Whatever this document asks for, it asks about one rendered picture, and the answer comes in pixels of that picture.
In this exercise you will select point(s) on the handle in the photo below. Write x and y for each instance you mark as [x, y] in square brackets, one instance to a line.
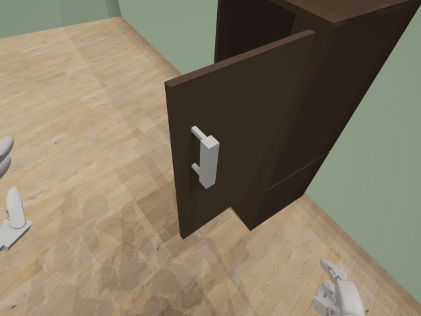
[208, 158]

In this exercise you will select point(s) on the robot right hand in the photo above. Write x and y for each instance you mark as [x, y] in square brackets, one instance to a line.
[342, 299]

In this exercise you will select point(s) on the robot left hand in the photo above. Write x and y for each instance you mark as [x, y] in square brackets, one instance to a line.
[13, 228]

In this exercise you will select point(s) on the cupboard door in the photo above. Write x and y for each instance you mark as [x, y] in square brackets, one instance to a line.
[242, 102]

